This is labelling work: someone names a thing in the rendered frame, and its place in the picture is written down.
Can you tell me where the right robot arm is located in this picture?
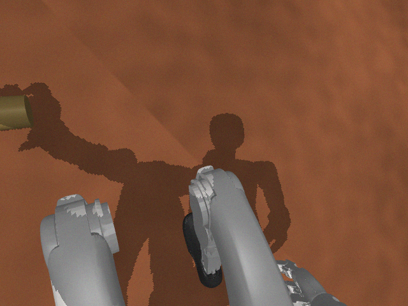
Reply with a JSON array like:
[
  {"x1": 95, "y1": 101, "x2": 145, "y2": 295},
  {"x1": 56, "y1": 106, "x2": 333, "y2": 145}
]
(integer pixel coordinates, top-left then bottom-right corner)
[{"x1": 310, "y1": 293, "x2": 347, "y2": 306}]

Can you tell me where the right robot hand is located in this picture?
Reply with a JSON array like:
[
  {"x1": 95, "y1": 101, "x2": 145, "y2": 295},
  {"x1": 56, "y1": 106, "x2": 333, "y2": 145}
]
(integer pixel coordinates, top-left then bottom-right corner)
[{"x1": 276, "y1": 259, "x2": 327, "y2": 306}]

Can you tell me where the can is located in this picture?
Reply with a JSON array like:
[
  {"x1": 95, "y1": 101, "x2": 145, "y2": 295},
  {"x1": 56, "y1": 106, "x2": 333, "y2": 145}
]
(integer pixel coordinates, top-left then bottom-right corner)
[{"x1": 0, "y1": 95, "x2": 34, "y2": 130}]

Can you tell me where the right robot foot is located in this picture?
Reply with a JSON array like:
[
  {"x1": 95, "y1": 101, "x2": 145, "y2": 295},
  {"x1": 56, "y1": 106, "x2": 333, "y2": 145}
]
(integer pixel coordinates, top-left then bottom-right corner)
[{"x1": 182, "y1": 212, "x2": 222, "y2": 288}]

